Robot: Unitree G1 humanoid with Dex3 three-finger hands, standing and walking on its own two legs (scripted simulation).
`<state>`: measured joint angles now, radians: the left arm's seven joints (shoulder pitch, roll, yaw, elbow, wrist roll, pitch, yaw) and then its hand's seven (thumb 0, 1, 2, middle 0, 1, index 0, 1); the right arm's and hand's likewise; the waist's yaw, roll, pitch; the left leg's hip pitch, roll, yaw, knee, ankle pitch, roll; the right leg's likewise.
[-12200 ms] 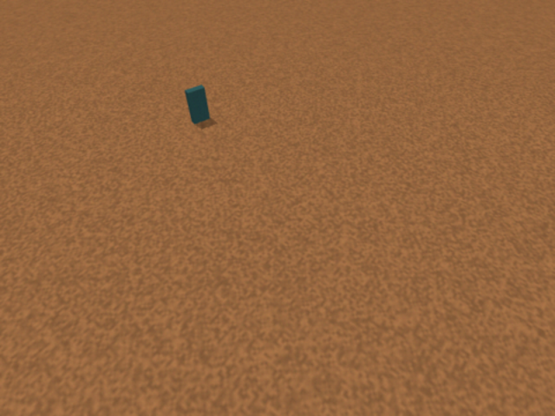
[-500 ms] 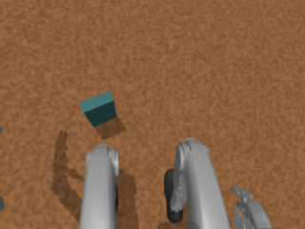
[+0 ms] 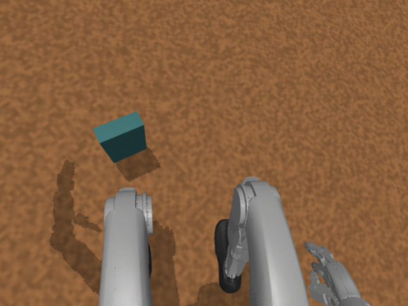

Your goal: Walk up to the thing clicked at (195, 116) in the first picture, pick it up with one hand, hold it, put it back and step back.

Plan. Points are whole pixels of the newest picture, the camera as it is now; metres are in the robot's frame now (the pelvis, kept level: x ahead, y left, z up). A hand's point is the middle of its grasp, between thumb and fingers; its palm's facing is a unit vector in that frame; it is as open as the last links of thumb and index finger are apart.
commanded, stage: approach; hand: left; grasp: from the side
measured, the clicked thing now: (124, 140) +0.48 +0.16 -0.28
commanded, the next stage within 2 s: close in in 0.28 s
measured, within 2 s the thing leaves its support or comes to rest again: neither
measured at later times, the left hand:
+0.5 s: hand (83, 149) +0.43 +0.25 -0.21, palm faces -0.10 -0.99 +0.05, open 17.3 cm
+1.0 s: hand (113, 149) +0.44 +0.18 -0.24, palm faces -0.03 -1.00 +0.03, open 17.6 cm
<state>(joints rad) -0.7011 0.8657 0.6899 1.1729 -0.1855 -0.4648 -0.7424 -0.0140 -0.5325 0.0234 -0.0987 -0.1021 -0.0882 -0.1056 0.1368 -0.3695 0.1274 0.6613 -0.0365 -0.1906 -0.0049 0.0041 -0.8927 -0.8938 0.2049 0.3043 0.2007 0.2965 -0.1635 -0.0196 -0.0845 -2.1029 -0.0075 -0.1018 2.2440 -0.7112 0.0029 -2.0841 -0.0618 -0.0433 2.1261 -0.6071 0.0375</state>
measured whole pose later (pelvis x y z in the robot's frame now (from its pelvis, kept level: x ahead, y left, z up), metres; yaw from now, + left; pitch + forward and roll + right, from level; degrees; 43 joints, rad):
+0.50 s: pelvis -0.01 +0.01 -0.08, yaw -5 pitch +21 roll -13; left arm -0.68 0.77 0.56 1.34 -0.16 -0.86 -0.55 -0.02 -0.54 0.02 -0.09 -0.11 -0.08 -0.11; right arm -0.03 -0.38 0.33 0.63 -0.21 -0.12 0.08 0.00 -0.91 -0.90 0.21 0.30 0.20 0.30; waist -0.25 -0.16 0.16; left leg -2.23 -0.02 -0.22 2.56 -0.71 0.01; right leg -2.15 -0.03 -0.13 2.34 -0.56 0.06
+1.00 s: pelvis -0.02 +0.02 -0.10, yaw -8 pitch +15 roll -17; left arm -0.70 0.72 0.41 1.44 -0.06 -1.06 -0.18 -0.02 -0.60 0.00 -0.09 -0.09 -0.09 -0.07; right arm -0.09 -0.39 0.43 0.59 -0.32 -0.04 0.15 0.00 -0.93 -0.90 0.21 0.30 0.20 0.30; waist -0.29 -0.20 0.24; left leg -2.22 -0.02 -0.28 2.62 -0.70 0.02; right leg -2.10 -0.01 -0.18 2.34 -0.53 0.07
